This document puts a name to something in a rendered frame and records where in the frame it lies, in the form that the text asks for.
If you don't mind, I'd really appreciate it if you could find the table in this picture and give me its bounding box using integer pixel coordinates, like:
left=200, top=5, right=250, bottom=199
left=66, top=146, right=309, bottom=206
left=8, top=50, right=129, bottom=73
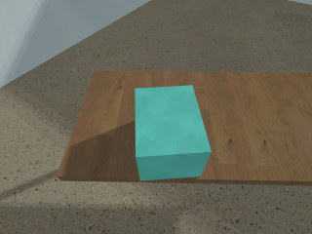
left=57, top=70, right=312, bottom=186

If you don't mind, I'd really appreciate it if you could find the carton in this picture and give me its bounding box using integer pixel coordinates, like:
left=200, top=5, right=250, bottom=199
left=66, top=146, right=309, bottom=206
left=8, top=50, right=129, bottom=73
left=135, top=85, right=212, bottom=181

